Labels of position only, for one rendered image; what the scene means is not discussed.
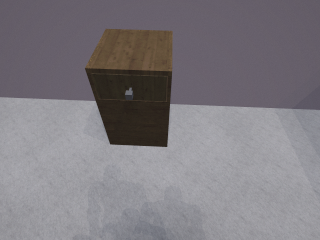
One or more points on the drawer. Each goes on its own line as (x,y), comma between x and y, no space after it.
(144,87)

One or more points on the handle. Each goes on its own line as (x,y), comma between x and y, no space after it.
(129,94)

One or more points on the cabinet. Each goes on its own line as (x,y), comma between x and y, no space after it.
(134,52)

